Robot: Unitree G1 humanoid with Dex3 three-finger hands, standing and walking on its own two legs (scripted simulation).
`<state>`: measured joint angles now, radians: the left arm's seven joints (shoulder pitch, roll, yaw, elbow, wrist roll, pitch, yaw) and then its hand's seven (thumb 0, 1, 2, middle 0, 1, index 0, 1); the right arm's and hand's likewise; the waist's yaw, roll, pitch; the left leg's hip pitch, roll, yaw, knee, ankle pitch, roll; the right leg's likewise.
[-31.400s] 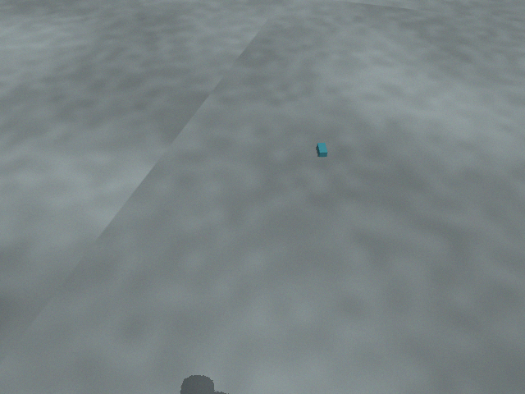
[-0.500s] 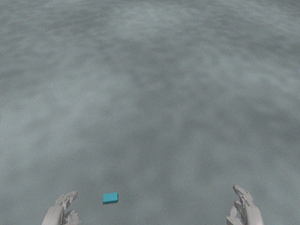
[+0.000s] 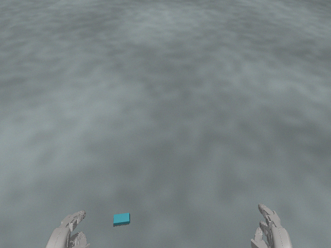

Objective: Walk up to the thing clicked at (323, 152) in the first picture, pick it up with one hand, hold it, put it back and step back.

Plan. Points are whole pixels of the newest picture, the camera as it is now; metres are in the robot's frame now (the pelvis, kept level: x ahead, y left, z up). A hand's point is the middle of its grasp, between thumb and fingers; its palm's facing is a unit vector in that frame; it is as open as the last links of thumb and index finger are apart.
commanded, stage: home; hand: left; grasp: from above
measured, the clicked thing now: (121, 218) +0.43 +0.23 -0.70
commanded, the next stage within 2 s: stand in 0.06 s
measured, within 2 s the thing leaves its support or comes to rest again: neither
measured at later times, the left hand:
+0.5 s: hand out of the picture +0.08 +0.24 -0.11, palm faces +0.04 -0.94 -0.33, open 7.3 cm
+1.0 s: hand out of the picture +0.03 +0.25 -0.10, palm faces +0.04 -0.94 -0.33, open 7.3 cm
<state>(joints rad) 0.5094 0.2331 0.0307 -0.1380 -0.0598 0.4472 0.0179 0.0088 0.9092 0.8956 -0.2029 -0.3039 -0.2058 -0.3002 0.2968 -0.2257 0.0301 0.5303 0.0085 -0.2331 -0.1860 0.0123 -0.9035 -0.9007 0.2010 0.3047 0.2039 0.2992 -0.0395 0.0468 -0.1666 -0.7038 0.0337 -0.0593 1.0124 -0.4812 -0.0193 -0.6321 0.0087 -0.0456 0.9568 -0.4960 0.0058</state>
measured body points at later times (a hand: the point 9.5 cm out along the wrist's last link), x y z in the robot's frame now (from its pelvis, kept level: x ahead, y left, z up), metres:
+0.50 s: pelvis -0.01 +0.01 +0.04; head +0.01 +0.01 +0.49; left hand +0.08 +0.29 -0.08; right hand +0.09 -0.27 -0.08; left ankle +0.01 +0.13 -0.68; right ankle -0.01 -0.13 -0.68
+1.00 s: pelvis -0.01 +0.01 +0.07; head -0.02 +0.01 +0.51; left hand +0.02 +0.30 -0.07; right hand +0.06 -0.27 -0.08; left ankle +0.01 +0.13 -0.68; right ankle -0.01 -0.13 -0.68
